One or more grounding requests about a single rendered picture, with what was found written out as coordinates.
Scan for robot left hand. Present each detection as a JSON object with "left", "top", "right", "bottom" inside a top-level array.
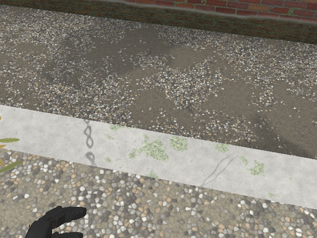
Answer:
[{"left": 25, "top": 205, "right": 87, "bottom": 238}]

